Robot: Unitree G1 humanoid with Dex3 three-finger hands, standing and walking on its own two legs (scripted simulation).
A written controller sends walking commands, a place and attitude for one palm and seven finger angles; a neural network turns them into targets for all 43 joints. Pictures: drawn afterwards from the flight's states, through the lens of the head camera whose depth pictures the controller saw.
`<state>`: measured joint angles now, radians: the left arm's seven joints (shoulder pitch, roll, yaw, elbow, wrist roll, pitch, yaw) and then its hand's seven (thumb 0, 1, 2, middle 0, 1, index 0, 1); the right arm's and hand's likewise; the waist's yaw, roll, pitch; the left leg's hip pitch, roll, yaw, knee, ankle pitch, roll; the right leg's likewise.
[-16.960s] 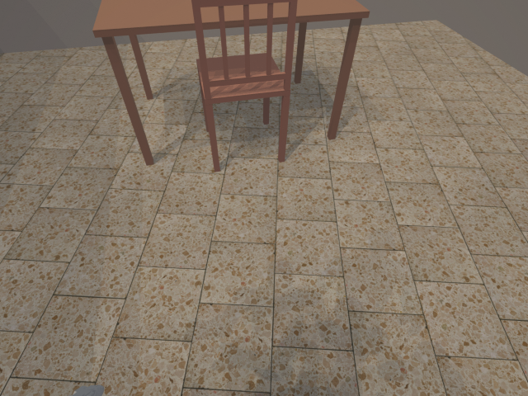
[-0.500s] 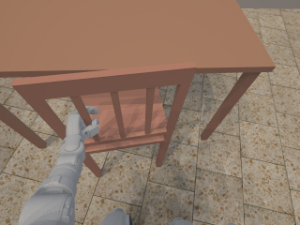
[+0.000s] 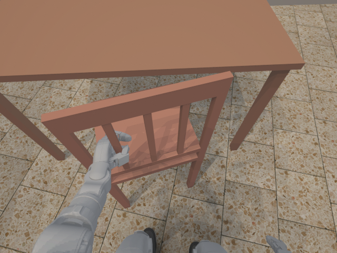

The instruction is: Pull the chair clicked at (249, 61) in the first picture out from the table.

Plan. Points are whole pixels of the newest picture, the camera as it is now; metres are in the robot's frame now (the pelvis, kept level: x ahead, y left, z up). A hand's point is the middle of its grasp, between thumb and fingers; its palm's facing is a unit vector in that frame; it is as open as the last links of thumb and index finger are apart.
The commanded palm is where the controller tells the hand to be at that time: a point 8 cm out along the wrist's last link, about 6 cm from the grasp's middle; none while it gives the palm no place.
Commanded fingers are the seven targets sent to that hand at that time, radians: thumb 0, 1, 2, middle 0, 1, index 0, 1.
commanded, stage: step backward, pulling the chair out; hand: left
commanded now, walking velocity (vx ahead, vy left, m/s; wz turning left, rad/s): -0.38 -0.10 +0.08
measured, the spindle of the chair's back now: (151, 140) +0.41 +0.06 -0.07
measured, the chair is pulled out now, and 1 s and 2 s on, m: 0.14 0.23 0.40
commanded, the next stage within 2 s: none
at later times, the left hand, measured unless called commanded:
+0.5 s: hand (118, 170) +0.32 +0.14 -0.06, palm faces +0.07 -0.98 -0.17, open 5.1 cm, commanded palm +0.33 +0.19 -0.06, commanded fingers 0.00 0.90 0.90 -0.50 -1.45 -0.50 -1.45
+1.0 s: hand (116, 190) +0.27 +0.14 -0.06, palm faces +0.06 -0.98 -0.18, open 5.1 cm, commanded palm +0.27 +0.19 -0.06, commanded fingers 0.00 0.90 0.90 -0.50 -1.45 -0.50 -1.45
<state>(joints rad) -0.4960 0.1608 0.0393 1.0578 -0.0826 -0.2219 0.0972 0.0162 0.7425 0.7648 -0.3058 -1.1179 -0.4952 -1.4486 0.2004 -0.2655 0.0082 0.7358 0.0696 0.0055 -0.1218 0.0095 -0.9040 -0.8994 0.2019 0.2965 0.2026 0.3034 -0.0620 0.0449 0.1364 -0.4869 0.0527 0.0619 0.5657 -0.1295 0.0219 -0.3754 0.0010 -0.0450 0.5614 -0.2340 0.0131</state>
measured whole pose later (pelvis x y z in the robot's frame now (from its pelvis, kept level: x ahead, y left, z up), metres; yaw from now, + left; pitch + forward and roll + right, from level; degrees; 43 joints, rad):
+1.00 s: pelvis -0.10 -0.01 -0.01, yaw +3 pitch +1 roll +0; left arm -0.55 0.18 0.01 1.03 -0.06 -0.17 0.10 0.02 0.71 0.78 -0.30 -1.18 -0.50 -1.45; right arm 0.22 -0.25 0.01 0.76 0.05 -0.03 -0.12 0.01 -0.90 -0.90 0.20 0.30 0.20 0.30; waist -0.04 0.00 0.18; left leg -0.44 0.02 -0.01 0.64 -0.23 -0.01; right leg -0.49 -0.04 -0.03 0.66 -0.26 0.01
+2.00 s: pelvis -0.26 -0.03 -0.01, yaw +4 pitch -1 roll +0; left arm -0.53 0.24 0.04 1.06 -0.04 -0.20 0.10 0.01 0.66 0.80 -0.33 -1.24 -0.50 -1.45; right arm 0.19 -0.23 0.01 0.78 0.06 -0.04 -0.12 0.01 -0.90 -0.90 0.20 0.30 0.20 0.30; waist -0.04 0.00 0.19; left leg -0.51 0.04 -0.02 0.78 -0.36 -0.04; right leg -0.47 -0.04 -0.03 0.65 -0.18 0.01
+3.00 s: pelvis -0.28 -0.04 +0.00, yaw +3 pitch -3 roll +0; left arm -0.12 0.20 0.07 0.73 -0.03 -0.12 0.10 0.04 0.67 0.78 -0.31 -1.25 -0.50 -1.45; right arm 0.23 -0.20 0.05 0.75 0.03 -0.05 -0.11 0.01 -0.90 -0.90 0.20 0.30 0.20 0.30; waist 0.00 0.02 0.11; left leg -0.31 0.06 -0.02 0.57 -0.22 -0.03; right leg -0.29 -0.02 -0.02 0.55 -0.21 0.01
